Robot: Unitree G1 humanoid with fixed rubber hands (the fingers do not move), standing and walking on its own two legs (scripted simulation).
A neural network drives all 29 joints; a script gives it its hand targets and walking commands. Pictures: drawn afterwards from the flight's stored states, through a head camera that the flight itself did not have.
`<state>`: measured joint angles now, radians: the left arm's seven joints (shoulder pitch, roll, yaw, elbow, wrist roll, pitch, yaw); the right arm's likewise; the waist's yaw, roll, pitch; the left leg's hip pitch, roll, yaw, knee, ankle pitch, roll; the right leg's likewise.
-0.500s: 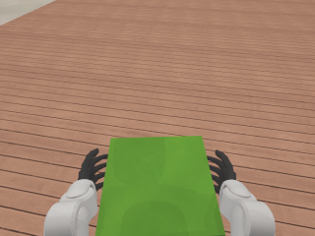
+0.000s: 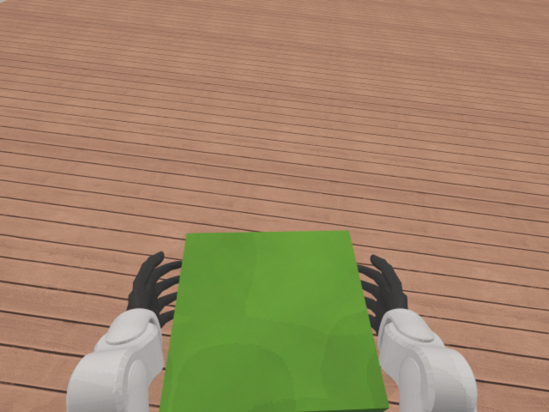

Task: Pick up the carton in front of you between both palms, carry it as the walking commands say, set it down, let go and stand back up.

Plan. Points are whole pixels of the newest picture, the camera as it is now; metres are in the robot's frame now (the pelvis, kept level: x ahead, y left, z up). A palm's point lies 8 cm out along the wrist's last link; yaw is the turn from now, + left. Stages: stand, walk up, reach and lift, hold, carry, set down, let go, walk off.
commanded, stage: carry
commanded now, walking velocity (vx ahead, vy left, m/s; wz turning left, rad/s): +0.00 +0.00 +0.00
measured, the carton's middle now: (269, 343) +0.23 +0.00 +0.01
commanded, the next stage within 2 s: hold in 1.20 s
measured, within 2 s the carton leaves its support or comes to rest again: neither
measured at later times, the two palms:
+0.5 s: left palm (172, 292) +0.28 +0.14 +0.06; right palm (384, 295) +0.28 -0.16 +0.05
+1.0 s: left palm (181, 295) +0.29 +0.13 +0.04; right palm (384, 300) +0.28 -0.17 +0.03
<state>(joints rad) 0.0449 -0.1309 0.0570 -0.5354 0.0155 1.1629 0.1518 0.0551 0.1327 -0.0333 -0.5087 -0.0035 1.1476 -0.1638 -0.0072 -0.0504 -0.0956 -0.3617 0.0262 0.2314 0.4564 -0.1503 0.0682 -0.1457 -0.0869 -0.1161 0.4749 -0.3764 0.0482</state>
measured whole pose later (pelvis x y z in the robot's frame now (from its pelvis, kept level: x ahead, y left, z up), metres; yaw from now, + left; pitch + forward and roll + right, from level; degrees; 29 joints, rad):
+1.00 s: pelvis -0.01 -0.02 +0.00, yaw +0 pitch +2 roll +0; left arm -0.23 -0.14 0.19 0.15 0.23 0.69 0.02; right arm -0.22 0.14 -0.17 0.15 -0.22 0.69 -0.03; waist 0.00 -0.01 -0.05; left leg -0.38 0.08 0.21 0.51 -0.16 0.03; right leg -0.16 -0.04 -0.13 0.52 -0.39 0.00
